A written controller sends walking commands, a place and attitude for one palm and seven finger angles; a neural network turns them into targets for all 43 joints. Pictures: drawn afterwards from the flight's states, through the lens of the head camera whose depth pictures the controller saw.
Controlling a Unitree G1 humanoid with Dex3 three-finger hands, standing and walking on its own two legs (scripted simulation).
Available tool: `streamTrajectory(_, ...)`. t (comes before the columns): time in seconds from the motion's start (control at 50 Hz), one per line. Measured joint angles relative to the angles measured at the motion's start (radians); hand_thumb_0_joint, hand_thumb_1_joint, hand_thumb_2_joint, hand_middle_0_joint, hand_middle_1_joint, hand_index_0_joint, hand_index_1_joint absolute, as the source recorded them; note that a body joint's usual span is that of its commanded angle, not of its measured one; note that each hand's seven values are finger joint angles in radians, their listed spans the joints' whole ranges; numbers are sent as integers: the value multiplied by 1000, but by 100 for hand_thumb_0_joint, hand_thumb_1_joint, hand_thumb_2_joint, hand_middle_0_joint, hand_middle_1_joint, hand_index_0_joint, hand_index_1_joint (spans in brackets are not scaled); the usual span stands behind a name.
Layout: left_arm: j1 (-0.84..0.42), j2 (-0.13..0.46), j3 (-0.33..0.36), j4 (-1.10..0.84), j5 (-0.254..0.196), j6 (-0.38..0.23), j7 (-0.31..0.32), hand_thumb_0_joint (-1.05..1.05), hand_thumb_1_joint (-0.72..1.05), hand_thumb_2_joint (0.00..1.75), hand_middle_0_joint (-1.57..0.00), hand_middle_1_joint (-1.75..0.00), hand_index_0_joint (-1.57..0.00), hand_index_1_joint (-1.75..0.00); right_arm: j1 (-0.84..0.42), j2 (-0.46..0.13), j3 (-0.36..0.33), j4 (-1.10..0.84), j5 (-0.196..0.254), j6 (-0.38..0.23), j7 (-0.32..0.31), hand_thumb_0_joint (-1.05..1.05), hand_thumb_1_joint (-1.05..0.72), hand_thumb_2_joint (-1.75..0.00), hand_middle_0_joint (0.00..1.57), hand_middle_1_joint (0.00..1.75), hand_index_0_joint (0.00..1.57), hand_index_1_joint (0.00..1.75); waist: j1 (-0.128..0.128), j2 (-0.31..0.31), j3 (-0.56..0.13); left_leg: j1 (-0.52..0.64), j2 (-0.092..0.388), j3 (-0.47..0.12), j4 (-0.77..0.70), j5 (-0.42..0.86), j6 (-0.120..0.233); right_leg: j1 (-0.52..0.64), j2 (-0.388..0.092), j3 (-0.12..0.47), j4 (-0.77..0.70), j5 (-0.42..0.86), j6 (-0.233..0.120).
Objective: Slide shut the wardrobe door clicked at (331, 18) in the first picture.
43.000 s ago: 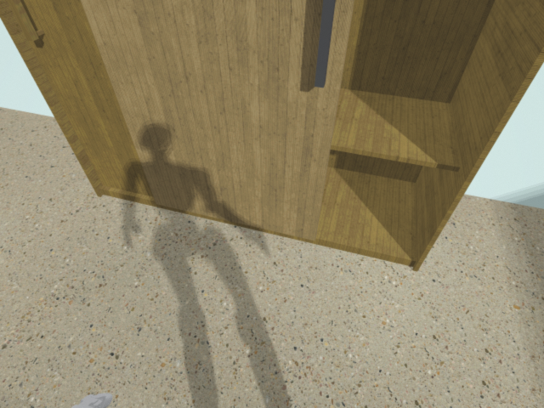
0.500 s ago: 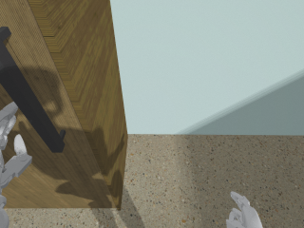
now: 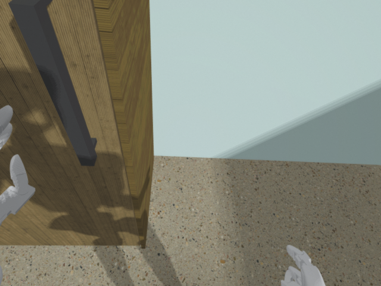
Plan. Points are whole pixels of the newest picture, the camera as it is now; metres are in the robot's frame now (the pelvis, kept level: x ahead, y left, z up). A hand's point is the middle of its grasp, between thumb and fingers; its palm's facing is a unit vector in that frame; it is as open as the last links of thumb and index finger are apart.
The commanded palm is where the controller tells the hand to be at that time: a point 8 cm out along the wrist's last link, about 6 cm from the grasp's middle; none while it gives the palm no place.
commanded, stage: step back with the hand held close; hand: left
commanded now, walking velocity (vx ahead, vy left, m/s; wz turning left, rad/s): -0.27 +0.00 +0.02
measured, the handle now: (71, 97) +0.36 +0.25 +0.21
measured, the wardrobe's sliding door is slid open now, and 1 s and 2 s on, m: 0.00 0.00 0.00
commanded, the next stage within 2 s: stop stepping back and stand still in 0.56 s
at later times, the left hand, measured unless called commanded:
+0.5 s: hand out of the picture +0.10 +0.27 +0.18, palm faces +0.37 -0.82 -0.44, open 7.4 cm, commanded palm +0.05 +0.31 +0.19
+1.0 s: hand out of the picture -0.06 +0.33 +0.19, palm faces +0.54 -0.74 -0.40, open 7.4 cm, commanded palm -0.10 +0.35 +0.19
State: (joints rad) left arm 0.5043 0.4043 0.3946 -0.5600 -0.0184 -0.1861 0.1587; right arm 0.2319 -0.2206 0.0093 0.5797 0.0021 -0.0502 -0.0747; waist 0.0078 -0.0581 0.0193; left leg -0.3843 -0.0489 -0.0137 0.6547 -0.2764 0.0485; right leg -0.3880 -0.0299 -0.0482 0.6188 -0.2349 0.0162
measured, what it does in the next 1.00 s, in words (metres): walks backwards: right foot, then left foot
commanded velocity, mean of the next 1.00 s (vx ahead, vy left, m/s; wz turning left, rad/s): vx -0.15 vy -0.02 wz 0.02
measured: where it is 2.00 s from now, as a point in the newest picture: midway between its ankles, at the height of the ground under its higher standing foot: outside the picture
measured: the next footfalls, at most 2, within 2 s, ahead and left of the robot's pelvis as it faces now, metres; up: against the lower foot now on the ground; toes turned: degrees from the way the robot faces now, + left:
right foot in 0.38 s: -0.12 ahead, -0.12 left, +0.00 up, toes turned -2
left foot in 0.58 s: -0.08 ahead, +0.12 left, +0.00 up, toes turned +0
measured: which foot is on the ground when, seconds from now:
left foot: down 0.00-0.38, up 0.40-0.56, down 0.58-0.90, up 0.92-1.00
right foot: up 0.00-0.36, down 0.38-0.60, up 0.62-0.90, down 0.92-1.00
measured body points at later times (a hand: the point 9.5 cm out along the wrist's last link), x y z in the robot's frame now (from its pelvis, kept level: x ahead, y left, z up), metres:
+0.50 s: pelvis -0.10 +0.02 +0.02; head -0.09 +0.04 +0.47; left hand +0.07 +0.32 +0.21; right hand +0.07 -0.21 -0.06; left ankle -0.07 +0.10 -0.68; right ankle -0.16 -0.12 -0.72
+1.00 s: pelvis -0.24 +0.04 +0.02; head -0.27 +0.05 +0.47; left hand -0.10 +0.37 +0.21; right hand -0.08 -0.19 -0.07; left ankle -0.19 +0.14 -0.67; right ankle -0.24 -0.07 -0.72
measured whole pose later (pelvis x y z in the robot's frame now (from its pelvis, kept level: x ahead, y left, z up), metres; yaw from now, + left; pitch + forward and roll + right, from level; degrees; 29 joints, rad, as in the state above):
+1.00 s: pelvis -0.24 +0.04 +0.02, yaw +1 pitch -1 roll +0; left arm 0.50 0.39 0.42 -0.42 -0.05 -0.12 0.14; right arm 0.26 -0.21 0.01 0.68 0.00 -0.06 -0.06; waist 0.05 -0.01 -0.08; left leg -0.51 -0.04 0.01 0.94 -0.31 -0.02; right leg -0.18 0.00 -0.05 0.43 -0.23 -0.04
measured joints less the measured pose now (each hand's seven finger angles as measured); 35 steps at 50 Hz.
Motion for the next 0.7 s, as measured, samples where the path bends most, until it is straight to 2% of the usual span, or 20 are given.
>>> streamTrajectory(0.04, -13, 17, 17, -4, 2, -8, 3, 1, 88, 90, -21, -30, -22, -30, -5, 6, -7, 1, -8, -15, -9, 1, -90, -90, 21, 30, 20, 30, -4, -6, 23, -2, -11, 3, -8, 17, 22, -26, 10, 38, 102, -85, -6)
streamTrajectory(0.08, -14, 33, 40, 1, 1, -15, 4, 1, 88, 90, -21, -30, -22, -30, -6, 17, -14, 6, -20, -35, -8, 1, -91, -90, 20, 30, 20, 30, -11, 13, 27, 2, -5, -7, -44, 43, 33, -44, 41, 66, 237, -177, -11)
streamTrajectory(0.14, 3, 55, 75, -6, -9, -27, 7, 2, 88, 90, -21, -30, -22, -30, -1, 36, -13, 13, -17, -58, 7, 1, -91, -90, 20, 30, 20, 30, -10, 47, 15, 9, 17, -23, -123, 101, 35, -13, 68, 61, 276, -213, -10)
streamTrajectory(0.2, 37, 64, 89, -22, -20, -31, 6, 1, 88, 90, -21, -30, -21, -30, -5, 53, -2, 21, -11, -67, 23, 1, -91, -90, 20, 30, 20, 30, 2, 60, -8, 11, 34, -18, -198, 156, 32, 45, 68, 44, 200, -222, -4)
streamTrajectory(0.3, 41, 45, 41, 0, -33, -5, -8, 1, 89, 90, -20, -30, -21, -30, -34, 63, 15, 27, -17, -68, 23, 1, -90, -90, 21, 30, 20, 30, 14, 71, -35, -1, 37, -9, -305, 250, 28, 148, 67, 36, 15, -232, -12)
streamTrajectory(0.36, 39, 54, 26, 14, -44, 13, -18, 1, 89, 90, -21, -30, -21, -30, -57, 64, 20, 14, -19, -56, 19, 1, -90, -90, 21, 30, 20, 30, 18, 57, -42, -30, 20, 1, -334, 299, 17, 226, 61, 25, -168, -146, -34)
streamTrajectory(0.38, 44, 67, 33, 9, -49, 14, -19, 1, 89, 90, -21, -30, -21, -30, -67, 65, 23, 6, -18, -50, 20, 1, -90, -90, 21, 30, 20, 30, 26, 37, -42, -52, 8, 18, -316, 299, 7, 247, 46, 32, -227, -110, -52)
streamTrajectory(0.4, 43, 64, 30, 10, -51, 7, -23, 1, 89, 90, -21, -30, -21, -30, -82, 57, 22, 8, -17, -45, 20, 1, -90, -90, 21, 30, 20, 30, 34, 39, -35, -85, 11, 26, -262, 264, -9, 241, 43, 37, -243, -57, -41)
streamTrajectory(0.44, 47, 51, 8, 14, -55, -2, -28, 1, 89, 90, -21, -30, -21, -30, -91, 40, 14, 36, -18, -34, 15, 1, -90, -90, 21, 30, 20, 30, 48, 56, -37, -136, 14, 5, -48, 72, -53, 224, 53, 45, -214, -51, -15)
streamTrajectory(0.48, 55, 49, -1, 15, -45, -9, -34, 1, 88, 90, -21, -30, -22, -30, -66, 35, 5, 59, -10, -26, 11, 1, -90, -90, 21, 30, 20, 30, 54, 32, -66, -160, -6, 1, 179, -55, -70, 209, 35, 56, -198, -63, 0)
streamTrajectory(0.5, 52, 47, 2, 16, -36, -10, -36, 1, 88, 90, -21, -30, -22, -30, -52, 34, 3, 63, -7, -21, 7, 1, -90, -90, 21, 30, 20, 30, 52, 14, -76, -147, -5, 12, 229, -85, -74, 205, 22, 59, -195, -65, 5)
streamTrajectory(0.54, 27, 47, 15, 21, -24, -10, -34, 1, 88, 90, -21, -30, -22, -30, -33, 26, 9, 60, -5, -13, -5, 1, -90, -90, 21, 30, 20, 30, 41, -19, -79, -76, 12, 35, 167, -78, -73, 190, 0, 54, -176, -67, 13)
streamTrajectory(0.58, -11, 40, 24, 23, -16, -6, -24, 1, 88, 90, -21, -30, -22, -30, -30, 0, 11, 40, -5, -12, -20, 1, -90, -90, 21, 30, 20, 30, 21, -13, -60, 29, 39, 35, -48, 79, -64, 155, -3, 34, -115, -78, 21)
streamTrajectory(0.62, -62, 41, 27, 33, -14, -2, -13, 1, 88, 90, -21, -30, -22, -30, -56, -3, -7, 35, -3, -16, -23, 1, -90, -90, 21, 30, 20, 30, 9, -23, -11, 50, 21, 42, -106, 45, -12, 86, -12, 52, 13, -111, 9)
streamTrajectory(0.66, -70, 43, 34, 44, -19, -6, -12, 1, 88, 90, -21, -30, -21, -30, -83, 10, -14, 29, -3, -28, -6, 1, -91, -90, 20, 30, 20, 30, 7, -26, 34, 60, 20, 54, -129, 52, 12, 22, 14, 92, 149, -208, -8)
streamTrajectory(0.7, -39, 47, 34, 24, -25, 2, -17, 1, 89, 90, -21, -30, -21, -30, -83, 27, -12, 13, -9, -48, 9, 1, -91, -90, 20, 30, 20, 30, -11, -9, 50, 67, 34, 44, -167, 91, 16, -16, 48, 87, 231, -245, -9)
